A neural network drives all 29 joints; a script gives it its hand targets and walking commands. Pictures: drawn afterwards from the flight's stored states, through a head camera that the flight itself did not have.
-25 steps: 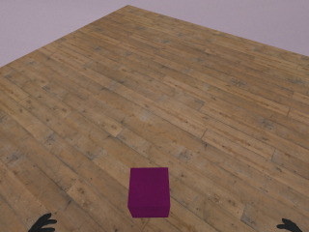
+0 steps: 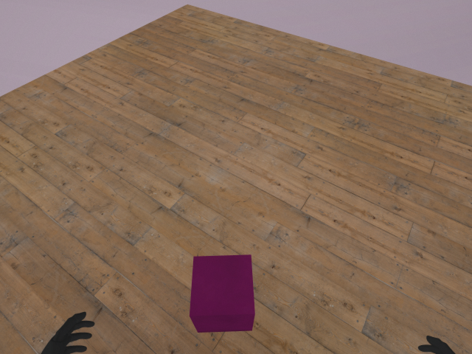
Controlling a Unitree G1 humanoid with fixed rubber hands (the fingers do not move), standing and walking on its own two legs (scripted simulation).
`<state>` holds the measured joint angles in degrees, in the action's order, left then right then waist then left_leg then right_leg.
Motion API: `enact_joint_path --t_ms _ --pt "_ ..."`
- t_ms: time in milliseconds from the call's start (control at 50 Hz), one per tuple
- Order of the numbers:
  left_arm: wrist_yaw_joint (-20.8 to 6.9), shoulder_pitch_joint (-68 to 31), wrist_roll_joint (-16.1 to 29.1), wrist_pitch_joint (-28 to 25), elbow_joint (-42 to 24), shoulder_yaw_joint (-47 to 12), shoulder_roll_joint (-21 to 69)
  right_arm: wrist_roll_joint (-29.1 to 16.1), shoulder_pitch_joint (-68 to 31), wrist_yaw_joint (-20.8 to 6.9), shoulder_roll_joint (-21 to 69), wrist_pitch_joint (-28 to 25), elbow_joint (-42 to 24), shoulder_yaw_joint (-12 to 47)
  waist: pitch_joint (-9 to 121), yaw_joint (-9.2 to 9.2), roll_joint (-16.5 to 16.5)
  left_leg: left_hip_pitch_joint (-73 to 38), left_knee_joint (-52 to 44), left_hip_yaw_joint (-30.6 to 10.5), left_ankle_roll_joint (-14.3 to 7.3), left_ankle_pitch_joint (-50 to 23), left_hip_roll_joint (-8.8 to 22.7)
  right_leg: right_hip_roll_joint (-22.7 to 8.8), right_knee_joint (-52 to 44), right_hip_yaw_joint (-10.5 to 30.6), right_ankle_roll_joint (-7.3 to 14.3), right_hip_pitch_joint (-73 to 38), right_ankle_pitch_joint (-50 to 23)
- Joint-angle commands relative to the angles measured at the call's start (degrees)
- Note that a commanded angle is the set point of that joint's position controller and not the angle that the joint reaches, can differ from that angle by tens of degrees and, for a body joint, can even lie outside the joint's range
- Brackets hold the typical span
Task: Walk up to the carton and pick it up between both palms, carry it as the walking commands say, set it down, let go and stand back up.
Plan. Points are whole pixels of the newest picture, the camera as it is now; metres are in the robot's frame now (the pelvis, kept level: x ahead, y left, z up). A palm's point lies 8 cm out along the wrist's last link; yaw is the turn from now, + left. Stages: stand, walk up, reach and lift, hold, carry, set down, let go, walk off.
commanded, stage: walk up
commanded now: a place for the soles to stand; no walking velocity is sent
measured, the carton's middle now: (223, 294) +0.41 +0.07 -0.65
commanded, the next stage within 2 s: reach and lift in 0.64 s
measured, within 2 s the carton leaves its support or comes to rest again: neither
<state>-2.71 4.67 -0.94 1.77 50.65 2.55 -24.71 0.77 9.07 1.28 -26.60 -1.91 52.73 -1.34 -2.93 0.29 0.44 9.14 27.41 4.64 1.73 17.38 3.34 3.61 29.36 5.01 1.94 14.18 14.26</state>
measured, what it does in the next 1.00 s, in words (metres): stands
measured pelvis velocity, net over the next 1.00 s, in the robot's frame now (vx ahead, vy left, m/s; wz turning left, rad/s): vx -0.01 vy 0.03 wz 0.09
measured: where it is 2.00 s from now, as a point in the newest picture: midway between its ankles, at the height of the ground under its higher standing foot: outside the picture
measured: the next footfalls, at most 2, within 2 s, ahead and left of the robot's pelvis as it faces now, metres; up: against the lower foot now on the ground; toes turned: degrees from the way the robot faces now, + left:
none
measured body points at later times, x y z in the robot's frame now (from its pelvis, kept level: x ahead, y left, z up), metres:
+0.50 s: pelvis -0.01 +0.00 +0.00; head +0.02 +0.00 +0.45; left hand +0.13 +0.32 -0.10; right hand +0.09 -0.35 -0.10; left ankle -0.03 +0.13 -0.74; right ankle +0.01 -0.10 -0.74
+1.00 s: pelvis -0.01 +0.03 -0.02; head +0.10 +0.04 +0.42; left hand +0.17 +0.32 -0.12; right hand +0.18 -0.28 -0.11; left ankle -0.03 +0.13 -0.74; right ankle +0.01 -0.10 -0.74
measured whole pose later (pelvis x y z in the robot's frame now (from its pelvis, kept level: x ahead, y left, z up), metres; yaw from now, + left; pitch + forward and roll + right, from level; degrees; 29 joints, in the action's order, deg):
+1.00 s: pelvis -0.01 +0.03 -0.02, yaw +5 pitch +5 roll -1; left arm -2.7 3.7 -3.7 9.1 29.6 7.6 -18.0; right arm 2.6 3.4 -3.1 -19.0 8.0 34.5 -13.5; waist -9.7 2.3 -1.1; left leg 24.0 41.9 -2.8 -0.4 22.6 -1.0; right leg 0.9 38.9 0.4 -0.7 24.8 18.9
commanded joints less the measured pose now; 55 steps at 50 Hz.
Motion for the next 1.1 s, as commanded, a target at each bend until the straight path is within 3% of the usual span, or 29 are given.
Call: enact_joint_path --t_ms 0,20,80,140,200,240,260,340,360,400,440,540,600,620,640,660,720,740,760,780,840,860,920,940,960,980,1040,1060,1080 --pt "0.16 -1.49 0.27 -0.52 -3.53 3.17 -10.36 0.3 1.49 0.48 -13.52 -0.46 -2.25 -3.18 6.38 0.17 -3.79 -6.19 -4.07 -7.78 -7.28 -14.63 9.25 -4.08 1.08 3.27 2.03 2.03 -14.13" --pt "0.21 -0.9 0.39 -0.63 -3.47 2.58 -9.02 0.57 0.32 0.68 -13.3 -0.33 -2.59 -3.73 5.32 -0.42 -1.78 -5.3 -4.54 -9.02 -8.02 -14.7 10.13 -3.5 1.74 2.27 1.29 2.32 -13.09" --pt "0.03 -1.39 0.15 -0.25 -4.12 2.71 -9.02 0.35 -0.37 0.81 -13.48 -0.39 -3.66 -3.65 4.26 -0.41 -3.21 -3.91 -4.57 -8.58 -8.89 -14.88 10.55 -4.15 1.55 1.94 1.21 2.66 -11.97" --pt "-0.13 0.25 -0.42 -0.28 -3.07 3.21 -9.62 -0.16 -2.36 0.42 -12.57 -0.22 -4.6 -3.54 4.17 -1.1 -5.04 -1.71 -3.42 -6.5 -7.85 -4.46 9.72 -4.55 0.37 3.03 1.69 0.63 -9.21" --pt "-0.02 -0.54 -0.36 -0.58 -3.68 3.55 -11.6 -0.33 -1.63 0.43 -10.41 0.07 -3.77 -2.82 -0.54 -0.44 4.44 1.39 3.65 -1.79 -4.92 3.91 1.85 -8.41 -7.3 11.76 5.46 4.69 -7.89" --pt "0.05 0.17 -0.29 -0.56 -4.0 3.25 -11.98 -0.18 -0.81 0.16 -8.91 0.07 -4.27 -2.71 1.75 -0.19 3.01 1.71 4.84 -2.09 -3.92 5.48 -1.54 -9.98 -10.34 16.32 7.49 2.77 -4.94" --pt "0.2 -1.08 -0.41 -0.38 -4.38 3.09 -12.29 -0.25 1.19 0.11 -8.51 -0.11 -3.62 -2.4 1.35 0.58 8.01 2.06 4.37 -2.94 -3.77 6.04 -2.3 -10.46 -10.39 17.36 7.52 2.1 -5.96" --pt "0.25 -2.11 0.05 -0.59 -4.65 2.63 -9.79 -0.08 2.49 0.46 -11.02 -0.92 -3.44 -3.02 4.45 1.25 3.22 -3.19 -2.19 -5.69 -4.56 -4.97 3.52 -7.25 -4.96 10.06 3.6 2.01 -12.57" --pt "0.06 -2.81 -0.03 -0.52 -4.58 2.6 -10.46 0.38 2.74 0.78 -12.75 -1.03 -2.84 -3.38 4.72 1.48 3.37 -2.94 -3.86 -9.88 -6.13 -5.23 5.79 -5.88 -1.8 7.74 2.41 2.35 -12.18" --pt "-0.11 -0.56 0.24 -0.41 -4.84 2.6 -9.02 0.21 0.74 0.57 -13.13 -0.96 -3.18 -3.38 5.32 -0.12 -2.28 -3.2 -6.78 -12.38 -8.55 -5.75 9.88 -3.78 0.38 4.23 1.15 2.76 -7.64" --pt "0.02 0.15 -0.4 -0.66 -4.25 2.83 -8.43 0.4 -1.9 0.46 -13.23 -0.86 -4.22 -3.73 5.75 -1.03 -3.25 -4.05 -5.07 -12.8 -9.73 -9.97 11.58 -4.05 0.47 2.7 0.58 2.38 -8.27" --pt "-0.08 -1.29 0.12 -0.87 -4.65 3.25 -10.91 -0.22 -0.9 0.51 -9.15 -0.57 -3.43 -1.94 4.41 -0.33 0.36 1.23 0.47 -3.58 -3.43 -0.68 1.28 -8.44 -6.08 11.66 5.12 -0.63 -11.97" --pt "-0.1 -1.17 -0.27 -0.57 -4.44 2.96 -10.01 -0.31 0.38 0.55 -10.48 -0.67 -3.8 -2.31 4.04 0.1 1.34 -0.2 -1.46 -6.14 -4.96 0.56 3.0 -7.74 -6.41 11.2 4.37 0.39 -9.43" --pt "-0.06 -1.35 0.04 -0.77 -4.28 2.53 -9.92 -0.14 0.06 0.4 -10.41 -0.77 -3.46 -2.23 2.92 0.27 2.25 -1.81 -2.28 -5.93 -4.48 -3.4 3.8 -7.68 -5.69 10.54 4.14 2.73 -13.89" --pt "-1.06 -5.61 -2.45 0.98 -22.7 5.28 -5.57 0.14 -8.08 -2.22 -3.08 5.58 -23.56 -7.97 -10.83 -2.03 -0.54 10.07 3.75 -4.52 1.79 2.64 -5.24 -4.29 -2.98 -5.18 -3.76 7.94 1.75" --pt "-1.77 -2.2 -2.68 3.08 -17.0 4.88 -4.83 0.53 -4.53 -2.18 -2.01 6.02 -21.95 -8.26 -9.04 -1.86 3.35 7.8 3.01 -4.16 0.2 3.47 -5.85 -4.37 -5.28 -4.16 -3.43 6.18 6.37" --pt "-2.65 1.06 -4.96 6.65 -16.35 6.52 -6.09 2.98 -0.62 -2.41 -4.24 8.85 -23.95 -13.39 -5.13 0.31 7.12 0.68 5.44 -1.6 -0.77 2.76 -7.57 -4.69 -6.59 -4.75 -1.18 7.22 4.99" --pt "-2.79 0.06 -5.47 6.7 -17.68 8.39 -5.78 1.29 -3.62 -2.94 -2.89 8.88 -25.89 -10.26 -1.89 0.99 4.82 0.69 6.15 -1.4 -0.05 0.79 -7.45 -5.62 -5.66 -3.69 -1.13 7.87 2.98" --pt "-1.98 0.31 -6.09 7.87 -19.45 7.88 -5.77 2.82 -0.76 -2.91 -4.66 9.75 -26.6 -13.75 0.51 1.76 6.9 -1.35 5.8 -1.23 0.97 -1.23 -8.41 -4.97 -5.4 -3.43 -0.09 6.87 1.29" --pt "-1.72 0.39 -5.64 8.61 -20.18 9.72 -5.1 2.11 -0.56 -3.13 -2.21 10.63 -24.8 -12.42 3.56 1.16 2.9 -0.18 6.42 -1.04 1.19 0.21 -8.04 -5.93 -4.67 -3.24 -0.25 4.86 1.74" --pt "-1.02 -5.17 -4.17 6.81 -28.13 7.87 -1.27 3.82 -2.19 -3.84 -2.39 9.84 -23.01 -16.23 10.16 5.2 -3.91 3.35 7.13 -4.28 1.29 -2.25 -4.02 -2.75 2.48 -5.34 -2.06 3.55 -1.83" --pt "-0.23 -6.23 -4.33 6.15 -28.58 9.29 -2.15 2.52 -3.02 -4.33 -0.97 9.8 -21.48 -14.58 10.57 3.86 -5.25 6.39 7.93 -4.33 0.93 -3.51 -5.0 -2.43 3.89 -5.48 -2.68 1.9 -3.65" --pt "1.01 -9.97 -1.22 5.98 -28.96 6.39 -1.3 0.84 -7.59 -4.51 -1.63 8.54 -23.18 -15.77 14.83 6.81 -4.01 10.51 12.54 -5.4 1.81 -13.01 -3.84 -1.53 9.46 -6.03 -2.34 6.1 -14.44" --pt "1.24 -8.55 -0.48 6.46 -27.98 6.05 0.15 0.96 -8.55 -4.68 -2.17 8.26 -23.82 -14.39 16.13 4.77 -3.54 9.22 12.27 -6.79 1.79 -16.73 -3.16 -1.02 10.19 -6.78 -2.32 7.24 -14.04" --pt "1.65 -9.29 0.25 6.99 -25.59 3.82 2.39 1.65 -11.65 -4.55 -4.03 8.25 -21.7 -16.98 14.53 6.36 -3.91 9.74 14.6 -6.15 3.49 -21.36 -2.74 -0.29 12.17 -6.97 -2.16 14.13 -15.64" --pt "1.93 -8.38 -1.35 7.56 -23.74 4.8 -0.4 1.9 -8.2 -4.27 -4.87 8.59 -20.4 -17.79 14.66 6.48 -1.06 10.62 15.0 -6.0 2.66 -19.82 -3.34 -0.55 11.52 -6.74 -2.4 10.52 -18.46" --pt "3.85 -8.94 -0.28 6.13 -24.93 4.86 0.88 1.24 -7.65 -4.85 -4.11 8.02 -19.38 -15.7 17.87 4.88 -3.23 14.26 17.85 -7.04 2.95 -30.03 -3.16 -0.07 16.02 -6.56 -2.89 13.96 -22.54" --pt "3.99 -8.96 0.5 5.8 -25.68 5.45 0.51 0.67 -10.49 -5.59 -2.8 7.58 -20.26 -13.51 23.64 2.33 -3.09 10.31 19.16 -8.7 3.29 -36.78 -2.94 -0.36 16.92 -6.84 -3.3 15.46 -23.76" --pt "4.24 -7.04 0.95 5.97 -22.46 4.73 2.2 0.64 -7.97 -5.22 -2.29 7.62 -17.83 -13.47 24.87 2.8 -4.22 9.36 19.89 -7.86 2.92 -38.75 -3.65 -0.55 16.49 -6.82 -3.27 16.52 -24.59"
